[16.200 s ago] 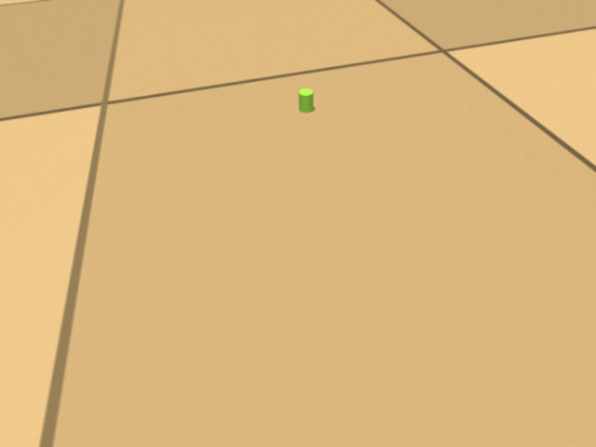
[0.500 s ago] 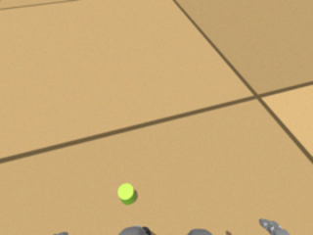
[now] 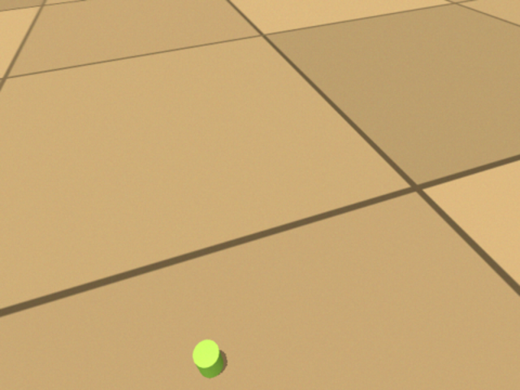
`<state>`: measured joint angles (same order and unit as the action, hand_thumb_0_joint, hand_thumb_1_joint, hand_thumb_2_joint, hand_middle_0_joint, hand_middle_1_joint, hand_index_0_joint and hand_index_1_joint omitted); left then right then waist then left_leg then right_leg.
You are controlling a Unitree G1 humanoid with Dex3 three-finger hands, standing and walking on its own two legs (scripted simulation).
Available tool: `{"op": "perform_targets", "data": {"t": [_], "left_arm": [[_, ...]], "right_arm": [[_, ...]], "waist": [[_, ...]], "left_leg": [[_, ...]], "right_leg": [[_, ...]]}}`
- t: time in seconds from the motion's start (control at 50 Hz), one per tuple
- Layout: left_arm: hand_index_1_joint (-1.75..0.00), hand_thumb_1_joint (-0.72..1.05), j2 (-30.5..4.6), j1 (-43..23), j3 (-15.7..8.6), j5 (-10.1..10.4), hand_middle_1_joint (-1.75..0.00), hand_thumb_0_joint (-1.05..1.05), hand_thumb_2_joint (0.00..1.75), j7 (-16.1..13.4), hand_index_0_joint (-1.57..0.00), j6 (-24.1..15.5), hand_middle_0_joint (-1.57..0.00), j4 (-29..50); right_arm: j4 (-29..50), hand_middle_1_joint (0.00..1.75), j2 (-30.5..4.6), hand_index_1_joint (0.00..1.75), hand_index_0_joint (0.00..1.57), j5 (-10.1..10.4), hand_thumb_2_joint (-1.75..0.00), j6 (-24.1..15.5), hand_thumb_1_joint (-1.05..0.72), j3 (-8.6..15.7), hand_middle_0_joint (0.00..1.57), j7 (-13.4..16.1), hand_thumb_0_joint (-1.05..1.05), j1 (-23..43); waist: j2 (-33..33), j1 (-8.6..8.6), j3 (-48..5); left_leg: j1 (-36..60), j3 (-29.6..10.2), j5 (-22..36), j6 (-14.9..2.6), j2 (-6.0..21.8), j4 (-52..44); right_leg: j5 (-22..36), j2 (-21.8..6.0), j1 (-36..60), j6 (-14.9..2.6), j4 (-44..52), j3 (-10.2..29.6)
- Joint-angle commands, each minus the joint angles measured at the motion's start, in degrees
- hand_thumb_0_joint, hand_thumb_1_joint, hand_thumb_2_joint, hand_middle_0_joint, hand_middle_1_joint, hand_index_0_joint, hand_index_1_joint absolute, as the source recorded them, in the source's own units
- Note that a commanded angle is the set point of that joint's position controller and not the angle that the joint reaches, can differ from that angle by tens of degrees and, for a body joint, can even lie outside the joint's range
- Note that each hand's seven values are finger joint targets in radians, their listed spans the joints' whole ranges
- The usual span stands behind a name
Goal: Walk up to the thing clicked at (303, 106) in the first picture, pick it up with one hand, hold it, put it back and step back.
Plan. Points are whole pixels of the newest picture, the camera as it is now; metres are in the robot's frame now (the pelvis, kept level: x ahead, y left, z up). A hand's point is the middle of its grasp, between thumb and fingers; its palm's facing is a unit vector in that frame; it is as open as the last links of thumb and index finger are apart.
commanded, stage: stand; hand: left
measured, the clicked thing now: (208, 359) +0.40 +0.24 -0.72
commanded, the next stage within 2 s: none
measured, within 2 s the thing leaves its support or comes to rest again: neither
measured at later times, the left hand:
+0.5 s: hand out of the picture +0.10 +0.26 -0.15, palm faces -0.03 -0.94 -0.34, open 7.4 cm
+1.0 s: hand out of the picture +0.11 +0.26 -0.15, palm faces +0.00 -0.94 -0.33, open 7.4 cm
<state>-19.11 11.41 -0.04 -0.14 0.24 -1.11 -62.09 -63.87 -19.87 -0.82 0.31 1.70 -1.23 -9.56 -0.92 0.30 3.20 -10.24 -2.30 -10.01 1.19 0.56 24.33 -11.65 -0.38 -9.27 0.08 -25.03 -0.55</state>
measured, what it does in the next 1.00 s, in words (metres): stands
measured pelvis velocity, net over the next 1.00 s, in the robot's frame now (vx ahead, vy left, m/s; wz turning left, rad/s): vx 0.03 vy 0.01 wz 0.01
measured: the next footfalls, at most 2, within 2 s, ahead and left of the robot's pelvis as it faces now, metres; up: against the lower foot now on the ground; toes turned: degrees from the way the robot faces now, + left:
none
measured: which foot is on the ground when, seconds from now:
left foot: down 0.00-1.00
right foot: down 0.00-1.00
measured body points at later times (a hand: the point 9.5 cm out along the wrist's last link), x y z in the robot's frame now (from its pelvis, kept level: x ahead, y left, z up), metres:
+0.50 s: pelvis +0.02 +0.01 +0.01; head +0.04 +0.01 +0.45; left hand +0.10 +0.31 -0.13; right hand +0.10 -0.29 -0.13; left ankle +0.04 +0.13 -0.74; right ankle +0.03 -0.12 -0.74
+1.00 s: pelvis +0.03 +0.01 +0.01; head +0.04 +0.01 +0.46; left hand +0.11 +0.31 -0.13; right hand +0.13 -0.29 -0.12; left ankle +0.04 +0.13 -0.74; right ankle +0.03 -0.12 -0.74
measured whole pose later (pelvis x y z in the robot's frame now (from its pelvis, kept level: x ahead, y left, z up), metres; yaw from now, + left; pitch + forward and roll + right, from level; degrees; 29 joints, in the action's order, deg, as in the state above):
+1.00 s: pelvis +0.03 +0.01 +0.01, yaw +1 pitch -2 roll +0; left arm -19.9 4.9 -0.3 -0.2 0.2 -0.7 -65.8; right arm -65.3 -20.1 -0.4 -0.6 -0.3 -0.1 -3.3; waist 0.1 -0.2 2.9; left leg -7.0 -2.4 -9.8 0.3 -0.4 19.0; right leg -10.9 -1.4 -5.2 1.2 -18.3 -0.8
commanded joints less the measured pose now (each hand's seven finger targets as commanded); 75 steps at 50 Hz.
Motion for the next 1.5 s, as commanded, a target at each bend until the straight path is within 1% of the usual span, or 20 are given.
{"op": "perform_targets", "data": {"t": [0.0,0.02,0.1,0.18,0.22,0.3,0.36,0.54,0.58,0.66,0.72,0.82,0.86,0.88,0.94,1.0,1.06,1.2,1.44,1.48], "left_arm": [[-0.30,0.90,-13.66,-3.24,-2.82,-0.23,-0.30,0.00,0.90,-0.53,-0.20,-1.31,-0.20,2.75],[-0.30,0.90,-13.57,-4.06,-2.73,-0.26,-0.30,0.00,0.90,-0.54,-0.20,-1.31,-0.20,2.63],[-0.30,0.90,-13.77,-6.06,-2.69,-0.34,-0.30,0.00,0.90,-0.48,-0.20,-1.06,-0.20,2.32],[-0.30,0.90,-13.27,-6.86,-2.56,-0.22,-0.30,0.00,0.90,-0.35,-0.20,-0.92,-0.20,1.79],[-0.30,0.90,-13.06,-7.38,-2.46,-0.17,-0.30,0.00,0.90,-0.27,-0.20,-0.98,-0.20,1.59],[-0.30,0.90,-13.20,-8.44,-2.30,-0.25,-0.30,0.00,0.90,-0.24,-0.20,-1.10,-0.20,1.24],[-0.30,0.90,-13.22,-8.95,-2.25,-0.12,-0.30,0.00,0.90,-0.25,-0.20,-0.97,-0.20,0.94],[-0.30,0.90,-13.13,-8.42,-2.23,-0.08,-0.30,0.00,0.90,-0.42,-0.20,-0.93,-0.20,-0.15],[-0.30,0.90,-13.12,-8.70,-2.20,-0.14,-0.30,0.00,0.90,-0.48,-0.20,-0.86,-0.20,-0.20],[-0.30,0.90,-12.90,-8.58,-2.19,-0.01,-0.30,0.00,0.90,-0.67,-0.20,-0.90,-0.20,-0.45],[-0.30,0.90,-12.82,-8.42,-2.21,-0.12,-0.30,0.00,0.90,-0.63,-0.20,-0.70,-0.20,-0.59],[-0.30,0.90,-12.70,-8.20,-2.36,-0.25,-0.30,0.00,0.90,-0.69,-0.20,-0.74,-0.20,-0.56],[-0.30,0.90,-13.01,-8.53,-2.46,-0.30,-0.30,0.00,0.90,-0.78,-0.20,-0.80,-0.20,-0.67],[-0.30,0.90,-12.90,-8.58,-2.47,-0.27,-0.30,0.00,0.90,-0.79,-0.20,-0.79,-0.20,-0.68],[-0.30,0.90,-12.94,-8.87,-2.52,-0.25,-0.30,0.00,0.90,-0.71,-0.20,-0.55,-0.20,-0.73],[-0.30,0.90,-13.03,-8.81,-2.50,-0.32,-0.30,0.00,0.90,-0.65,-0.20,-0.59,-0.20,-0.56],[-0.30,0.90,-12.97,-8.41,-2.45,-0.49,-0.30,0.00,0.90,-0.67,-0.20,-0.84,-0.20,-0.45],[-0.30,0.90,-13.09,-8.55,-2.32,-0.31,-0.30,0.00,0.90,-0.62,-0.20,-0.74,-0.20,-0.40],[-0.30,0.90,-13.25,-7.64,-2.33,-0.28,-0.30,0.00,0.90,-0.66,-0.20,-0.66,-0.20,-0.13],[-0.30,0.90,-13.47,-7.50,-2.44,-0.28,-0.30,0.00,0.90,-0.63,-0.20,-0.51,-0.20,-0.19]], "right_arm": [[3.50,0.30,-11.49,0.30,0.20,0.25,-0.90,-2.05,-0.90,1.42,0.20,0.82,0.00,4.56],[3.31,0.30,-11.47,0.30,0.20,0.41,-0.90,-2.16,-0.90,1.27,0.20,0.81,0.00,4.32],[2.91,0.30,-11.74,0.30,0.20,0.28,-0.90,-1.94,-0.90,1.03,0.20,0.85,0.00,5.21],[2.55,0.30,-12.10,0.30,0.20,0.20,-0.90,-2.09,-0.90,0.79,0.20,1.00,0.00,5.77],[2.51,0.30,-12.13,0.30,0.20,0.18,-0.90,-2.30,-0.90,0.61,0.20,1.12,0.00,6.17],[2.19,0.30,-12.17,0.30,0.20,0.38,-0.90,-2.61,-0.90,0.35,0.20,1.23,0.00,6.44],[1.91,0.30,-12.53,0.30,0.20,0.45,-0.90,-2.57,-0.90,0.30,0.20,1.33,0.00,6.95],[1.48,0.30,-12.71,0.30,0.20,0.54,-0.90,-2.60,-0.90,0.04,0.20,1.65,0.00,7.35],[1.37,0.30,-12.61,0.30,0.20,0.60,-0.90,-2.59,-0.90,-0.04,0.20,1.71,0.00,7.55],[1.37,0.30,-12.52,0.30,0.20,0.65,-0.90,-2.43,-0.90,-0.14,0.20,1.82,0.00,7.79],[1.40,0.30,-12.63,0.30,0.20,0.59,-0.90,-2.34,-0.90,-0.07,0.20,1.83,0.00,8.68],[1.67,0.30,-12.83,0.30,0.20,0.58,-0.90,-2.43,-0.90,0.01,0.20,1.90,0.00,9.00],[1.66,0.30,-12.33,0.30,0.20,0.58,-0.90,-2.40,-0.90,0.01,0.20,1.87,0.00,8.62],[1.72,0.30,-12.55,0.30,0.20,0.63,-0.90,-2.35,-0.90,0.02,0.20,1.87,0.00,8.68],[1.69,0.30,-12.48,0.30,0.20,0.57,-0.90,-2.16,-0.90,0.14,0.20,1.78,0.00,9.26],[1.58,0.30,-12.58,0.30,0.20,0.48,-0.90,-2.17,-0.90,0.13,0.20,1.67,0.00,8.50],[1.88,0.30,-12.51,0.30,0.20,0.59,-0.90,-2.14,-0.90,0.14,0.20,1.62,0.00,8.90],[1.41,0.30,-12.78,0.30,0.20,0.48,-0.90,-2.01,-0.90,0.10,0.20,1.53,0.00,7.65],[1.34,0.30,-12.63,0.30,0.20,0.53,-0.90,-2.15,-0.90,-0.24,0.20,1.73,0.00,6.22],[1.22,0.30,-12.63,0.30,0.20,0.46,-0.90,-2.12,-0.90,-0.26,0.20,1.83,0.00,5.87]], "waist": [[1.09,-0.40,-0.75],[1.58,-0.20,-1.33],[0.75,-0.33,-1.37],[-0.92,-0.48,-1.09],[-1.03,-0.65,-3.13],[0.08,-0.19,-4.83],[-0.07,-0.36,-5.10],[0.86,-0.26,-7.94],[0.43,-0.07,-7.65],[0.71,-0.10,-7.64],[-0.26,-0.31,-6.02],[0.14,-0.67,-7.18],[0.84,-0.28,-6.72],[0.93,-0.34,-6.40],[0.27,-0.37,-4.59],[0.03,-0.38,-4.12],[0.75,-0.51,-5.11],[0.89,-0.24,-4.11],[0.99,-0.34,-5.43],[0.60,-0.33,-5.11]], "left_leg": [[-1.70,-5.90,-5.06,-2.90,4.73,-6.30],[-1.84,-6.05,-3.84,-2.87,4.95,-6.67],[-2.94,-6.24,-6.27,-2.74,5.00,-7.09],[-3.45,-6.65,-5.91,-2.55,5.44,-8.17],[-3.15,-6.77,-2.84,-2.55,5.95,-8.24],[-0.79,-6.15,2.55,-2.53,6.13,-7.37],[-0.50,-6.20,3.13,-2.37,6.10,-7.86],[3.56,-5.10,13.99,-2.51,6.62,-6.07],[4.36,-4.98,13.71,-2.46,6.63,-6.28],[4.69,-4.85,17.30,-2.54,6.71,-5.90],[4.20,-4.77,12.70,-2.25,6.37,-6.99],[4.71,-4.97,16.33,-2.44,6.79,-6.80],[4.92,-5.06,15.65,-2.42,6.74,-7.00],[4.67,-4.86,14.77,-2.46,6.53,-6.96],[3.49,-5.20,8.85,-2.17,6.07,-8.40],[1.74,-5.50,6.60,-2.11,5.95,-9.08],[3.10,-5.36,8.27,-2.50,6.16,-8.01],[1.27,-5.82,4.71,-2.25,5.74,-8.72],[2.71,-5.85,10.34,-2.24,6.04,-7.87],[2.24,-5.72,9.50,-2.15,5.78,-8.18]], "right_leg": [[-6.92,-6.57,-1.35,-1.72,8.61,7.96],[-5.86,-6.59,-0.39,-1.69,8.29,7.72],[-8.40,-6.43,-0.97,-1.48,9.03,7.73],[-5.68,-6.14,-0.21,-1.37,8.38,7.03],[-1.49,-6.36,2.29,-1.45,7.68,6.63],[2.81,-6.57,3.20,-1.17,7.79,6.16],[3.09,-6.52,3.74,-0.98,7.88,5.85],[12.21,-7.05,5.82,-0.50,7.23,4.92],[11.26,-6.91,4.94,-0.50,7.70,4.84],[14.79,-7.24,6.10,-0.31,7.61,4.62],[10.17,-6.83,4.46,-0.24,8.65,4.41],[12.94,-7.33,6.32,-0.23,8.13,4.32],[12.10,-7.24,5.92,-0.21,8.58,4.14],[11.96,-7.34,5.96,-0.26,8.75,4.15],[6.00,-6.85,4.19,-0.45,9.69,4.23],[4.37,-6.98,5.03,-0.60,9.90,4.30],[5.82,-7.31,4.97,-0.63,9.90,4.32],[2.70,-7.26,4.73,-0.68,10.61,4.50],[7.12,-7.38,5.23,-0.71,9.20,4.09],[6.61,-7.25,5.29,-0.80,9.19,4.12]]}}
